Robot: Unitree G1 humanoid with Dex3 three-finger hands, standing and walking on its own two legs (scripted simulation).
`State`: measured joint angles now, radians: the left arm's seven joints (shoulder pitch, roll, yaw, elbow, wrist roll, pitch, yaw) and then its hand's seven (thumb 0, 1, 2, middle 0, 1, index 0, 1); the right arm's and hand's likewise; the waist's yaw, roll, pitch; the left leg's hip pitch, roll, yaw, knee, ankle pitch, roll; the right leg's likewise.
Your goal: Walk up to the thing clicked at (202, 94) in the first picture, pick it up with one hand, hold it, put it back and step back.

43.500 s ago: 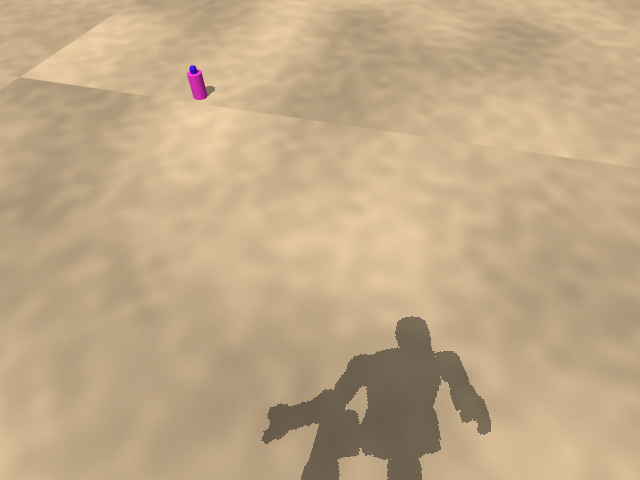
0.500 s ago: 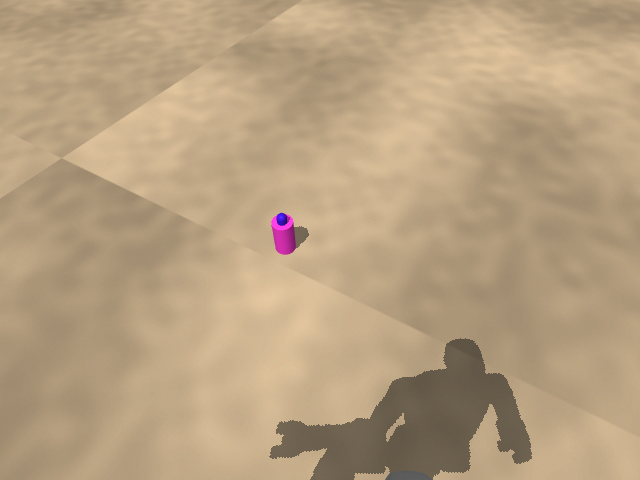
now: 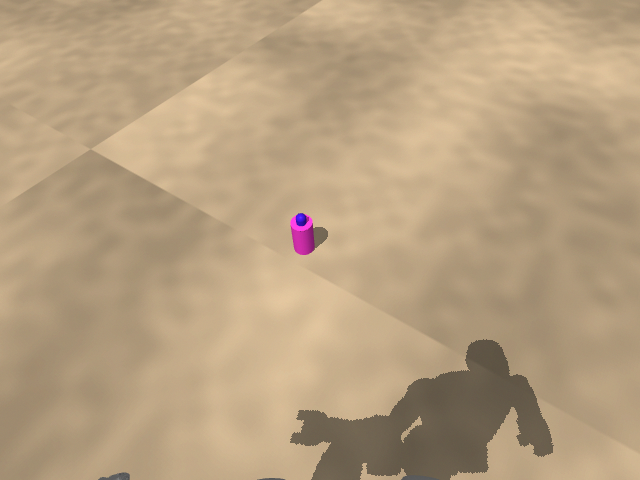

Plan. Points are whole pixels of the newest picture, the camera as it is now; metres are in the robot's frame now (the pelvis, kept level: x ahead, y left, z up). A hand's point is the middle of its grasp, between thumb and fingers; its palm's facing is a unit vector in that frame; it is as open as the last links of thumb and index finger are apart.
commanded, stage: step back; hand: left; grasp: from the side
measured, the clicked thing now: (302, 231) +1.00 +0.10 -0.66
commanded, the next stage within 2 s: stand in 0.24 s
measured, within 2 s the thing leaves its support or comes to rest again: neither
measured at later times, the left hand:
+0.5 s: hand out of the picture +0.11 +0.27 -0.14, palm faces -0.03 -0.94 -0.33, open 7.4 cm
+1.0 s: hand out of the picture +0.09 +0.26 -0.13, palm faces -0.07 -0.93 -0.35, open 7.4 cm
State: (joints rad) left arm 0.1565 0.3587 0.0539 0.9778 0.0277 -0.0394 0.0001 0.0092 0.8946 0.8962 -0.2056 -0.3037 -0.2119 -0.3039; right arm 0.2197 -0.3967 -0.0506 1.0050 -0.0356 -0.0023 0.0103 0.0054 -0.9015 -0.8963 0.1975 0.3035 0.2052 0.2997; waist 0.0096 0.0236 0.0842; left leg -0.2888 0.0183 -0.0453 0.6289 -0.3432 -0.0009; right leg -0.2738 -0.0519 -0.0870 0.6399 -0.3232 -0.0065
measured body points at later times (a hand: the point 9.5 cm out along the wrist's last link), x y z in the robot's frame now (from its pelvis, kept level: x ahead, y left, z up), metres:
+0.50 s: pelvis +0.02 +0.02 +0.02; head +0.03 +0.03 +0.47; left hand +0.11 +0.32 -0.11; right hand +0.13 -0.27 -0.10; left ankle +0.03 +0.14 -0.72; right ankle +0.01 -0.12 -0.72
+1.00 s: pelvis +0.01 +0.00 +0.02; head +0.02 +0.00 +0.47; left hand +0.09 +0.30 -0.11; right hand +0.06 -0.30 -0.11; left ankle +0.03 +0.14 -0.72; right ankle +0.01 -0.12 -0.72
